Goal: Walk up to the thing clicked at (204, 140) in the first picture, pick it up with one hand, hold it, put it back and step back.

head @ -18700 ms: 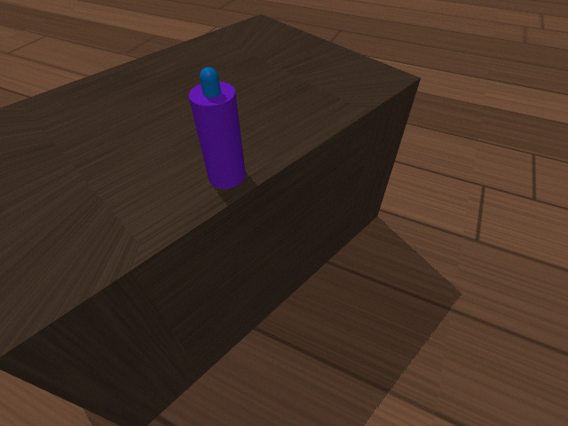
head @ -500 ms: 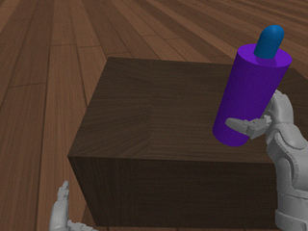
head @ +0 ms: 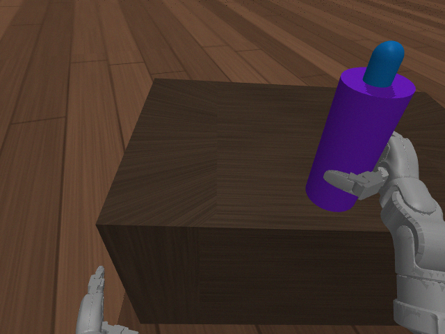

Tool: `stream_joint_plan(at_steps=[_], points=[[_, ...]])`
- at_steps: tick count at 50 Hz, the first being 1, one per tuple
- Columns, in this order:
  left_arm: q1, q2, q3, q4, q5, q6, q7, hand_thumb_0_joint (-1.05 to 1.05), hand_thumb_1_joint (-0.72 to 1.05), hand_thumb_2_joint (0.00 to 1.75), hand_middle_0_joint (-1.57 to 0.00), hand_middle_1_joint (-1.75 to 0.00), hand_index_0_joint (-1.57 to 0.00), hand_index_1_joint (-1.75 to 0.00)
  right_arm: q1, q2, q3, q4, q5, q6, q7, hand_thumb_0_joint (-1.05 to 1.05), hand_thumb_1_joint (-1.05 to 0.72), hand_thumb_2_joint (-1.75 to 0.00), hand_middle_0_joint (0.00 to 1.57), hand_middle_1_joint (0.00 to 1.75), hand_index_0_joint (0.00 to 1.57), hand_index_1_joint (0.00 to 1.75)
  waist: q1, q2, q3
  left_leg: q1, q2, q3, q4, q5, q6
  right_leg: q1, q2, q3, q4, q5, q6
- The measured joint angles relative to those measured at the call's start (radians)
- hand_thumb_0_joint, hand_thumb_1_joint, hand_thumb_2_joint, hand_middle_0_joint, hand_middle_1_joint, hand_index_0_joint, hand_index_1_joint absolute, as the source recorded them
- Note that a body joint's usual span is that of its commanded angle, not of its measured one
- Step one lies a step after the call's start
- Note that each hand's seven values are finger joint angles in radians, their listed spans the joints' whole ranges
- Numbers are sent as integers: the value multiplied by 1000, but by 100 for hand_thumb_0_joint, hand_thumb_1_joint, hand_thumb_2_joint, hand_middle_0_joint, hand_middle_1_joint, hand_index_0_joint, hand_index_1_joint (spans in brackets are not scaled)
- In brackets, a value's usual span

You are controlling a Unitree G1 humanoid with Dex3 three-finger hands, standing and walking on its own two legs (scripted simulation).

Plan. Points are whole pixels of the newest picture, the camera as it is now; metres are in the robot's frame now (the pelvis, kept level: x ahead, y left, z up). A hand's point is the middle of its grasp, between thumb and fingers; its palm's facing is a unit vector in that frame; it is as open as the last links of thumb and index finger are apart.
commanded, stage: crouch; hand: right
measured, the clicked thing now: (354, 134) +0.33 -0.16 +0.25
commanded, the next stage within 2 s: lower in 0.84 s
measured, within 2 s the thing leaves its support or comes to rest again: rests again in 1.78 s
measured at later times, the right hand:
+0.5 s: hand (336, 168) +0.39 -0.20 +0.13, palm faces +0.20 +0.98 -0.03, open 11.9 cm
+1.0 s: hand (331, 166) +0.42 -0.21 +0.10, palm faces +0.20 +0.98 -0.02, open 11.9 cm
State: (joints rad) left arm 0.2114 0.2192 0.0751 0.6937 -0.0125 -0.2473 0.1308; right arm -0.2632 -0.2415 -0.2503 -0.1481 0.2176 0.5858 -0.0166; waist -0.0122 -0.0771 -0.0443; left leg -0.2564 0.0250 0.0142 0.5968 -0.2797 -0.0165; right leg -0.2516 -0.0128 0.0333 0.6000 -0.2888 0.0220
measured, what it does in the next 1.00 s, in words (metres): stands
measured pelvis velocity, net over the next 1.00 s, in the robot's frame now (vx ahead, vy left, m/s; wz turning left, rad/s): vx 0.01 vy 0.00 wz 0.04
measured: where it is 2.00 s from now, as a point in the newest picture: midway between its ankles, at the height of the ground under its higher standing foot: outside the picture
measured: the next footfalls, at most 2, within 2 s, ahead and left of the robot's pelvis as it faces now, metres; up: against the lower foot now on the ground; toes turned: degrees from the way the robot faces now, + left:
none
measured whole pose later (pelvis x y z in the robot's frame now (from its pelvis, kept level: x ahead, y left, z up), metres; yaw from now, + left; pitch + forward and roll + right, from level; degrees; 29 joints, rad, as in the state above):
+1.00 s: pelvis +0.01 +0.00 -0.01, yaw +2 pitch +4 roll +0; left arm 0.25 0.22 0.05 0.54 -0.01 -0.18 0.10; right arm -0.48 -0.34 -0.34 0.65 0.14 -0.07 0.04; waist 0.07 -0.01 -0.05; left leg -0.44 0.00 -0.01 0.66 -0.29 -0.01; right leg -0.43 -0.03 0.01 0.68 -0.32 0.02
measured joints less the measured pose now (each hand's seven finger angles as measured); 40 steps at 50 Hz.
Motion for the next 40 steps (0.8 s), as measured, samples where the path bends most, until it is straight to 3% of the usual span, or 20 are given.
stream_joint_plan(at_steps=[9, 18, 40], points=[[10, 3, -4, -18, 6, -31, 2, -1, -52, 5, -6, -4, -6, -4, -88, -30, -21, 275, -40, -141, 5, 0, 61, -101, 59, 103, 62, 104, 26, 31, 13, -57, -5, -6, 20, 4, 4, -51, -5, -6, 14, 5, 4], [15, 1, -30, -40, 9, -34, 13, -1, -53, 5, -6, -4, -6, -4, -96, -46, -29, 429, -52, -323, 17, 0, 61, -101, 59, 103, 62, 104, 48, 49, 17, -100, -15, -16, 31, 6, 6, -93, -15, -15, 33, -4, 6], [29, -3, -29, -127, 4, 34, -20, -1, -52, 4, -7, -4, -7, -4, -205, -90, -70, 736, -72, -585, 53, 0, 61, -100, 60, 103, 62, 104, 73, 64, 5, -169, -18, -27, 53, -4, 2, -160, -17, -25, 62, -21, 1]])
